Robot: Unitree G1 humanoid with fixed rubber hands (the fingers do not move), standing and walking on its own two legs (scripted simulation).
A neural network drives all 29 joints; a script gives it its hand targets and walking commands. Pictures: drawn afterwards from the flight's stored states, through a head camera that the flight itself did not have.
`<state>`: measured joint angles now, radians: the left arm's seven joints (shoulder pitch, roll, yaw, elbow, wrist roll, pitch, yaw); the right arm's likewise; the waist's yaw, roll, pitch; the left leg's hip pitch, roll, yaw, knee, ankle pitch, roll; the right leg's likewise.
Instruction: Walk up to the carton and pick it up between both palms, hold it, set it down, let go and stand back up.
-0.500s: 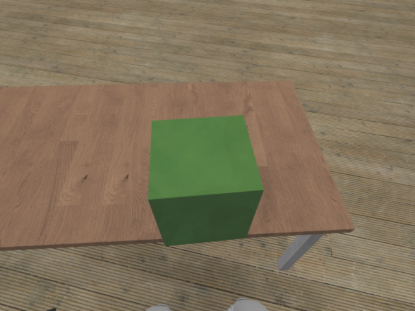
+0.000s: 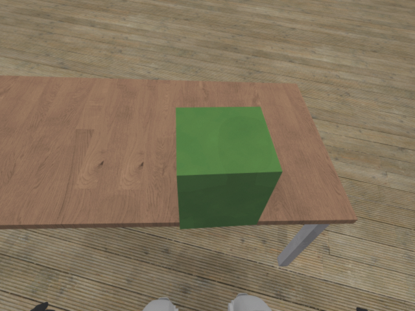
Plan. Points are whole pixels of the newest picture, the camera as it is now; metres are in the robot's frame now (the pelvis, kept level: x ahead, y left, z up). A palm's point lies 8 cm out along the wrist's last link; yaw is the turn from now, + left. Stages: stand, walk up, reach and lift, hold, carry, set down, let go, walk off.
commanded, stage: walk up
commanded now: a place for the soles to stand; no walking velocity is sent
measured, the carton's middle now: (218, 170) +0.46 -0.04 -0.05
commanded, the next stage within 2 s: none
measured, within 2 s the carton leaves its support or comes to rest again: neither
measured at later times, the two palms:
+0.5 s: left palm out of the picture +0.01 +0.34 -0.09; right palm out of the picture +0.01 -0.32 -0.10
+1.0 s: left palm out of the picture +0.03 +0.36 -0.08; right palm out of the picture +0.05 -0.30 -0.09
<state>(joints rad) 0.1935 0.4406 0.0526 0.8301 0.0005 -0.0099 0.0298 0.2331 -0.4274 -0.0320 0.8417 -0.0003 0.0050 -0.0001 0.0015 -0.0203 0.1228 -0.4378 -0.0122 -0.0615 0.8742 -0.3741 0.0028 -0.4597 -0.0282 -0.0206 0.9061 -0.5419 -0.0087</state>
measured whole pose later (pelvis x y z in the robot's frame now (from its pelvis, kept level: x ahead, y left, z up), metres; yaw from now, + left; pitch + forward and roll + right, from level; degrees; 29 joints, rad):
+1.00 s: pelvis -0.04 +0.02 +0.00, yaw +3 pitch -2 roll +0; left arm 0.20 0.43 0.07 0.86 0.00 -0.08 0.01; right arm 0.22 -0.44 -0.03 0.86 0.00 -0.02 0.05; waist 0.00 0.01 0.14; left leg -0.44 -0.03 -0.07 0.95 -0.58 0.03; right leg -0.43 -0.06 0.01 0.82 -0.38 0.00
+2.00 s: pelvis +0.04 +0.03 +0.01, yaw +3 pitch -3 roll +0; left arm 0.19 0.41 0.02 0.86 0.00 -0.05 0.00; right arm 0.16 -0.42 -0.03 0.86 0.00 -0.01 0.01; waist 0.00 0.01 0.14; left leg -0.37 -0.01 -0.07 0.78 -0.37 -0.03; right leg -0.38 -0.01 0.02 0.80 -0.37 0.00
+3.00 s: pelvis +0.04 +0.02 +0.01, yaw +3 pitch -4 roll +1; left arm 0.07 0.24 0.07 0.54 0.00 0.31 0.06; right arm 0.10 -0.35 -0.10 0.93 -0.05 -0.26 0.08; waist 0.00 0.00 0.14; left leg -0.35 0.00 -0.07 0.78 -0.37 -0.04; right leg -0.36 0.00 0.02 0.80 -0.38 0.00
